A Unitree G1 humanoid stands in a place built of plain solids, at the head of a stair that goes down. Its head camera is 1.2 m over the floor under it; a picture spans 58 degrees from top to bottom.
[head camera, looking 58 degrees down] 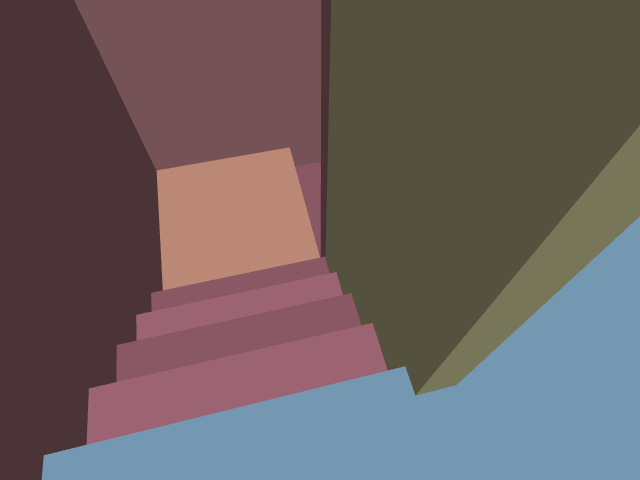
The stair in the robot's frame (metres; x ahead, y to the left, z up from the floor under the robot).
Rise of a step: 0.22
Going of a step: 0.22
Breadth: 0.95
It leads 13 degrees to the left of straight ahead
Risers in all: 5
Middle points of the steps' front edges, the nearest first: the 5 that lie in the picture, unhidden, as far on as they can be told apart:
0.22 0.24 0.00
0.44 0.28 -0.22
0.65 0.33 -0.44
0.87 0.38 -0.66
1.08 0.43 -0.88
